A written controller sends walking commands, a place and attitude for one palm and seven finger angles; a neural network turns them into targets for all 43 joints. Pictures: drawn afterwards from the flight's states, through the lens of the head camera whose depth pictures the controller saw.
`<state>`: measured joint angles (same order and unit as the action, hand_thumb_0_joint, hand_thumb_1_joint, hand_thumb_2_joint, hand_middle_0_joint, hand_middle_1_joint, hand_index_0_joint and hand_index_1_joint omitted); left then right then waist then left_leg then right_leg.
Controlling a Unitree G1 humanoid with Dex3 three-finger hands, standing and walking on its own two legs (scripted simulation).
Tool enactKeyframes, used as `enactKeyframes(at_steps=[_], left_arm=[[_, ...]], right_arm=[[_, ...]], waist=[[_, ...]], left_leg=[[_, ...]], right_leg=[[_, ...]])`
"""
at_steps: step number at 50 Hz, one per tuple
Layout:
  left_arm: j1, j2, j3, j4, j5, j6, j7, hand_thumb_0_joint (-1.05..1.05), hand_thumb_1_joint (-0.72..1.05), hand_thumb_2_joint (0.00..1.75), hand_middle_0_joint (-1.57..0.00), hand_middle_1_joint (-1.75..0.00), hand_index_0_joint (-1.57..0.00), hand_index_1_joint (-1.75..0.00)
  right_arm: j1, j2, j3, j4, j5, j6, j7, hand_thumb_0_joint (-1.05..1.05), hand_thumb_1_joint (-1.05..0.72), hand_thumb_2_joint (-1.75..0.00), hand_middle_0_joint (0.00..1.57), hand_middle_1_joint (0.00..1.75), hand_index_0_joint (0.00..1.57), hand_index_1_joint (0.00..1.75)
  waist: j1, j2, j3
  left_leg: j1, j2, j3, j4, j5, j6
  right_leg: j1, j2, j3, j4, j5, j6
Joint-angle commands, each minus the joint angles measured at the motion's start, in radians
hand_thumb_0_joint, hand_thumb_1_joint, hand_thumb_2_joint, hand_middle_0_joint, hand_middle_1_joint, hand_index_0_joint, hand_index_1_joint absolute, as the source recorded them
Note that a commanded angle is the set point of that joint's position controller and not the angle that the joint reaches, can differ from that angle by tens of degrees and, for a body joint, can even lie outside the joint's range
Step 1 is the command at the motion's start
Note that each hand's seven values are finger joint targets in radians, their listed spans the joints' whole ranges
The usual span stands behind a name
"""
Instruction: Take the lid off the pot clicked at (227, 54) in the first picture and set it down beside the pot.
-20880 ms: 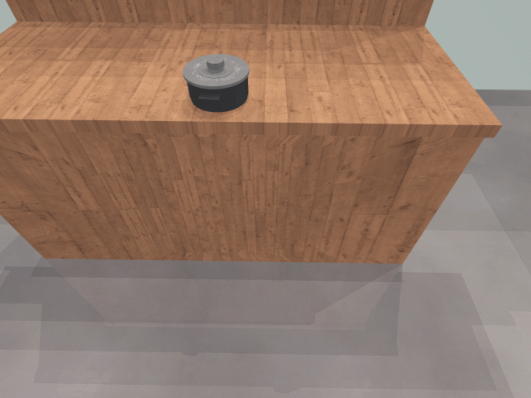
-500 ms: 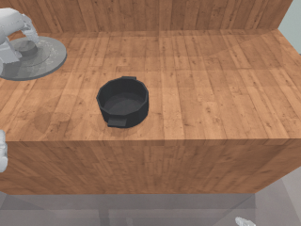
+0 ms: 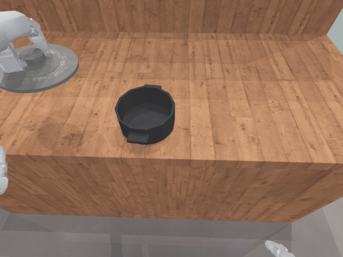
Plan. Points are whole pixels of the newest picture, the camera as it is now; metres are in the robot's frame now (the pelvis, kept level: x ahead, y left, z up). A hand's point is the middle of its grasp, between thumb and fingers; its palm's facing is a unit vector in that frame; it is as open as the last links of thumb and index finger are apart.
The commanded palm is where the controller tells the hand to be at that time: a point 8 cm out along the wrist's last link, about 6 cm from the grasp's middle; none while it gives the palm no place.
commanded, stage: lower the lid onto the table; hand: left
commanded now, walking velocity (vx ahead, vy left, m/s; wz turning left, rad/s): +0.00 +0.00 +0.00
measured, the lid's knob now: (32, 56) +0.48 +0.31 +0.21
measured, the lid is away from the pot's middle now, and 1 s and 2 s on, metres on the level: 0.23 0.22 0.23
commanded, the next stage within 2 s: none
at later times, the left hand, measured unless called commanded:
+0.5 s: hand (25, 71) +0.45 +0.31 +0.20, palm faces -0.31 -0.08 -0.95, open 7.9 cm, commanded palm +0.45 +0.31 +0.27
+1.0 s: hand (41, 81) +0.46 +0.30 +0.17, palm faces -0.36 -0.06 -0.93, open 7.9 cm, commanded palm +0.46 +0.30 +0.23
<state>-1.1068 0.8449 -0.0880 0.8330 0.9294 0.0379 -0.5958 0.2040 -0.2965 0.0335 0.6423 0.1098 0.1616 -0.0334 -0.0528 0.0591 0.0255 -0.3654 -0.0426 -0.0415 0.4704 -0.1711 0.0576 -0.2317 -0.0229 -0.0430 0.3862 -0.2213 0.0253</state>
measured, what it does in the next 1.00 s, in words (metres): stands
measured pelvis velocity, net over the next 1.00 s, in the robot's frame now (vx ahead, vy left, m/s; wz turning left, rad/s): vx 0.01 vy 0.00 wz -0.01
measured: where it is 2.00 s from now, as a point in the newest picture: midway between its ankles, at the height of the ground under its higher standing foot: outside the picture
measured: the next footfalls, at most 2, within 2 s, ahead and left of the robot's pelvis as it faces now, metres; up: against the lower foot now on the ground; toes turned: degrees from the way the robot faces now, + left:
none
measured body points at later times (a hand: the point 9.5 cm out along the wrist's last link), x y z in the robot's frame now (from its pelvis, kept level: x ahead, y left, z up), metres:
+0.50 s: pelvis +0.01 +0.00 +0.00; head +0.06 -0.01 +0.45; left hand +0.46 +0.31 +0.25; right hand +0.08 -0.28 -0.12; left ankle +0.04 +0.08 -0.74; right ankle -0.02 -0.15 -0.74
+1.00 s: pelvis +0.01 +0.00 +0.00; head +0.06 +0.00 +0.44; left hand +0.47 +0.30 +0.22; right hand +0.08 -0.27 -0.12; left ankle +0.04 +0.08 -0.74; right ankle -0.02 -0.15 -0.74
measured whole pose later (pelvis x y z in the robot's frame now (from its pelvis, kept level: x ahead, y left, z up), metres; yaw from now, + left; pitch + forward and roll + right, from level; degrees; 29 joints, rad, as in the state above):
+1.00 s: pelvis +0.01 +0.00 +0.00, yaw -1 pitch +6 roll -2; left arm -0.97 0.82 -0.04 0.85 0.92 -0.06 -0.53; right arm 0.25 -0.30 0.01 0.64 0.10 0.17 -0.03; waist -0.08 0.05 0.01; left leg -0.41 -0.04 -0.03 0.51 -0.20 0.06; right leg -0.27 -0.02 -0.03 0.41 -0.24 0.02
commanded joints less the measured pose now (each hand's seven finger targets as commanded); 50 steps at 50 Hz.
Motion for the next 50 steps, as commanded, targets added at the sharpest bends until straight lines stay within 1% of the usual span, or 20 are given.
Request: enactKeyframes(at_steps=[1,2,4,6,8,10,12,15,17,21,25,28,32,33,35,37,39,41,46,50], left_arm=[[-0.571,0.311,0.101,-0.226,-0.004,0.007,0.068,0.00,0.67,1.04,-1.19,-1.13,-0.71,-0.91],[-0.571,0.347,0.137,-0.258,0.015,0.008,0.073,0.00,0.67,1.04,-1.19,-1.13,-0.71,-0.91],[-0.497,0.382,0.179,-0.204,0.020,0.007,0.074,0.00,0.67,1.04,-1.19,-1.13,-0.71,-0.91],[-0.418,0.340,0.149,-0.117,0.003,0.005,0.071,0.00,0.67,1.04,-1.19,-1.13,-0.71,-0.91],[-0.449,0.318,0.126,-0.129,0.010,0.010,0.065,0.00,0.67,1.04,-1.19,-1.13,-0.71,-0.91],[-0.489,0.388,0.174,-0.227,0.017,0.005,0.073,0.00,0.67,1.04,-1.19,-1.13,-0.71,-0.91],[-0.492,0.388,0.168,-0.245,0.022,-0.005,0.085,0.00,0.67,1.04,-1.19,-1.13,-0.71,-0.91],[-0.478,0.373,0.167,-0.211,0.010,-0.009,0.080,0.00,0.67,1.04,-1.19,-1.13,-0.71,-0.91],[-0.491,0.411,0.194,-0.245,0.010,-0.021,0.087,0.00,0.67,1.04,-1.19,-1.13,-0.71,-0.91],[-0.452,0.366,0.168,-0.253,-0.012,-0.037,0.092,0.00,0.67,1.04,-1.19,-1.13,-0.71,-0.91],[-0.414,0.355,0.167,-0.145,-0.013,-0.037,0.085,0.00,0.67,1.04,-1.19,-1.13,-0.71,-0.91],[-0.454,0.331,0.140,-0.188,-0.006,-0.043,0.090,0.00,0.67,1.04,-1.19,-1.13,-0.71,-0.91],[-0.456,0.353,0.162,-0.284,-0.008,-0.064,0.105,0.00,0.67,1.04,-1.19,-1.13,-0.71,-0.91],[-0.433,0.301,0.130,-0.212,-0.013,-0.062,0.099,0.00,0.67,1.04,-1.19,-1.13,-0.71,-0.91],[-0.409,0.313,0.143,-0.156,-0.026,-0.058,0.095,0.00,0.67,1.04,-1.19,-1.13,-0.71,-0.91],[-0.417,0.358,0.173,-0.145,-0.020,-0.066,0.100,0.00,0.67,1.04,-1.19,-1.13,-0.71,-0.91],[-0.471,0.329,0.137,-0.174,-0.013,-0.072,0.102,0.00,0.67,1.04,-1.19,-1.13,-0.71,-0.91],[-0.508,0.306,0.108,-0.269,-0.016,-0.085,0.112,0.00,0.67,1.04,-1.19,-1.13,-0.71,-0.91],[-0.376,0.355,0.187,-0.166,-0.029,-0.098,0.120,0.00,0.67,1.04,-1.19,-1.13,-0.71,-0.91],[-0.375,0.288,0.144,-0.198,-0.016,-0.090,0.125,0.00,0.67,1.04,-1.19,-1.13,-0.71,-0.91]], right_arm=[[0.020,-0.167,-0.065,-0.098,-0.007,-0.037,-0.002,0.00,-0.90,-0.90,0.20,0.30,0.20,0.30],[0.023,-0.159,-0.064,-0.105,-0.012,-0.038,0.002,0.00,-0.90,-0.90,0.20,0.30,0.20,0.30],[0.018,-0.159,-0.063,-0.113,-0.010,-0.037,0.004,0.00,-0.90,-0.90,0.20,0.30,0.20,0.30],[0.030,-0.167,-0.062,-0.110,-0.005,-0.028,0.007,0.00,-0.90,-0.90,0.20,0.30,0.20,0.30],[0.015,-0.161,-0.061,-0.117,-0.005,-0.020,0.008,0.00,-0.90,-0.90,0.20,0.30,0.20,0.30],[0.012,-0.164,-0.065,-0.130,-0.007,-0.020,0.008,0.00,-0.90,-0.90,0.20,0.30,0.20,0.30],[0.026,-0.161,-0.065,-0.128,-0.008,-0.020,0.006,0.00,-0.90,-0.90,0.20,0.30,0.20,0.30],[0.035,-0.163,-0.067,-0.116,-0.007,-0.022,-0.003,0.00,-0.90,-0.90,0.20,0.30,0.20,0.30],[0.045,-0.167,-0.070,-0.113,-0.008,-0.024,-0.005,0.00,-0.90,-0.90,0.20,0.30,0.20,0.30],[0.048,-0.173,-0.075,-0.108,-0.008,-0.032,-0.008,0.00,-0.90,-0.90,0.20,0.30,0.20,0.30],[0.052,-0.170,-0.068,-0.091,-0.005,-0.023,-0.006,0.00,-0.90,-0.90,0.20,0.30,0.20,0.30],[0.040,-0.167,-0.073,-0.100,-0.008,-0.022,-0.006,0.00,-0.90,-0.90,0.20,0.30,0.20,0.30],[0.047,-0.164,-0.074,-0.108,-0.014,-0.025,-0.005,0.00,-0.90,-0.90,0.20,0.30,0.20,0.30],[0.045,-0.162,-0.072,-0.099,-0.012,-0.025,-0.007,0.00,-0.90,-0.90,0.20,0.30,0.20,0.30],[0.054,-0.168,-0.071,-0.088,-0.008,-0.021,-0.008,0.00,-0.90,-0.90,0.20,0.30,0.20,0.30],[0.061,-0.171,-0.071,-0.088,-0.012,-0.020,-0.008,0.00,-0.90,-0.90,0.20,0.30,0.20,0.30],[0.050,-0.168,-0.071,-0.089,-0.009,-0.021,-0.011,0.00,-0.90,-0.90,0.20,0.30,0.20,0.30],[0.040,-0.173,-0.076,-0.100,-0.012,-0.027,-0.009,0.00,-0.90,-0.90,0.20,0.30,0.20,0.30],[0.063,-0.174,-0.077,-0.096,-0.014,-0.023,-0.005,0.00,-0.90,-0.90,0.20,0.30,0.20,0.30],[0.050,-0.162,-0.080,-0.104,-0.016,-0.019,0.004,0.00,-0.90,-0.90,0.20,0.30,0.20,0.30]], waist=[[-0.021,0.091,-0.446],[-0.010,0.085,-0.479],[-0.003,0.068,-0.452],[-0.013,0.036,-0.392],[-0.013,0.026,-0.369],[-0.006,0.061,-0.440],[-0.014,0.090,-0.470],[-0.023,0.086,-0.444],[-0.020,0.087,-0.477],[-0.026,0.139,-0.477],[-0.026,0.052,-0.390],[-0.031,0.088,-0.415],[-0.027,0.129,-0.490],[-0.036,0.116,-0.436],[-0.035,0.067,-0.395],[-0.029,0.033,-0.418],[-0.033,0.047,-0.434],[-0.037,0.141,-0.484],[-0.027,0.093,-0.454],[-0.029,0.112,-0.444]], left_leg=[[0.371,0.000,-0.029,-0.022,0.272,0.026],[0.381,0.002,-0.031,-0.025,0.285,0.024],[0.346,-0.001,-0.022,-0.015,0.291,0.026],[0.293,-0.003,-0.015,-0.016,0.269,0.025],[0.279,-0.002,-0.007,-0.022,0.233,0.028],[0.313,-0.003,-0.009,-0.019,0.255,0.030],[0.342,0.001,-0.017,-0.011,0.305,0.027],[0.347,0.002,-0.015,-0.009,0.273,0.034],[0.355,0.005,-0.015,-0.010,0.261,0.032],[0.393,0.007,-0.025,0.006,0.343,0.032],[0.305,0.002,-0.010,-0.008,0.227,0.034],[0.335,0.001,-0.016,0.000,0.247,0.033],[0.401,0.010,-0.038,0.008,0.332,0.026],[0.381,0.008,-0.034,0.008,0.297,0.028],[0.330,0.005,-0.025,-0.006,0.214,0.030],[0.304,0.000,-0.016,-0.006,0.194,0.032],[0.318,0.000,-0.013,-0.002,0.197,0.033],[0.397,0.010,-0.032,0.009,0.303,0.024],[0.341,0.007,-0.024,0.015,0.294,0.025],[0.374,0.011,-0.037,0.019,0.344,0.021]], right_leg=[[-0.024,0.067,-0.035,-0.031,0.212,-0.072],[-0.007,0.075,-0.033,-0.025,0.210,-0.068],[-0.002,0.074,-0.031,-0.017,0.227,-0.071],[-0.007,0.070,-0.036,-0.023,0.234,-0.071],[-0.019,0.075,-0.041,-0.023,0.216,-0.066],[0.011,0.075,-0.031,-0.017,0.231,-0.068],[0.003,0.077,-0.031,-0.013,0.234,-0.068],[-0.024,0.081,-0.035,-0.025,0.209,-0.064],[-0.006,0.078,-0.031,-0.024,0.206,-0.062],[-0.039,0.076,-0.034,-0.026,0.225,-0.068],[-0.038,0.080,-0.041,-0.026,0.203,-0.062],[-0.052,0.080,-0.039,-0.021,0.196,-0.066],[-0.054,0.084,-0.037,-0.015,0.205,-0.067],[-0.089,0.086,-0.043,-0.020,0.182,-0.066],[-0.076,0.084,-0.043,-0.024,0.166,-0.064],[-0.040,0.080,-0.036,-0.018,0.183,-0.063],[-0.041,0.078,-0.035,-0.012,0.195,-0.063],[-0.075,0.075,-0.035,-0.007,0.204,-0.070],[-0.060,0.075,-0.034,-0.002,0.215,-0.070],[-0.100,0.084,-0.038,0.000,0.202,-0.068]])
